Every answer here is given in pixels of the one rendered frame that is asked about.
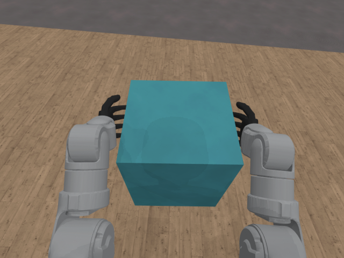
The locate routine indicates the robot left hand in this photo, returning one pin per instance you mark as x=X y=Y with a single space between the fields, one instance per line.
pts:
x=107 y=110

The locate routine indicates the robot left upper arm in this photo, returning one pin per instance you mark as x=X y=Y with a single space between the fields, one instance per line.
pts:
x=83 y=238

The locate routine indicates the robot left forearm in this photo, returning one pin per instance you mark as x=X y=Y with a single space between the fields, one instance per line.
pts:
x=87 y=160

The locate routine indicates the carton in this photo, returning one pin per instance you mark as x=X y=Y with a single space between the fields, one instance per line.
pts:
x=179 y=144

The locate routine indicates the robot right hand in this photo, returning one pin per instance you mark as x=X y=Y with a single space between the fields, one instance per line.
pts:
x=247 y=119

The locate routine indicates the robot right forearm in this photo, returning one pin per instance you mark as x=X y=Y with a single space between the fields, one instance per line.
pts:
x=272 y=160

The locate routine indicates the robot right upper arm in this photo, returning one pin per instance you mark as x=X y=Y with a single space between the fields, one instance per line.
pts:
x=270 y=241

